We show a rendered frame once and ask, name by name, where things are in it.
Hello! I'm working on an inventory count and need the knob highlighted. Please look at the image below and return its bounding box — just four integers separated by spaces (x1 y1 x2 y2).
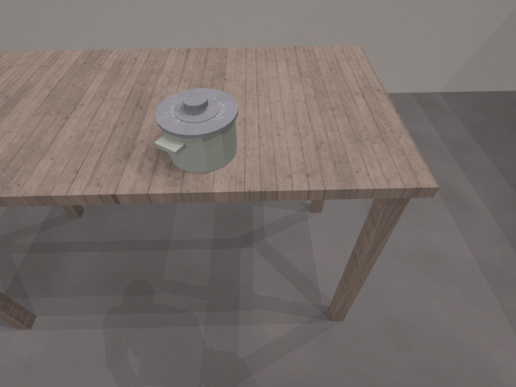
183 93 208 112

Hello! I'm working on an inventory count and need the table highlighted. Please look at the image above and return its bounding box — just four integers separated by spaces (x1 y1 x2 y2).
0 45 439 330

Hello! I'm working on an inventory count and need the pot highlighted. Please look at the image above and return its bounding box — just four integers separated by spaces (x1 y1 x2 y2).
154 121 237 173

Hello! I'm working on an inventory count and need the lid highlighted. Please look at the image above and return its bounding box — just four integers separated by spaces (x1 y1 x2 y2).
156 88 238 139

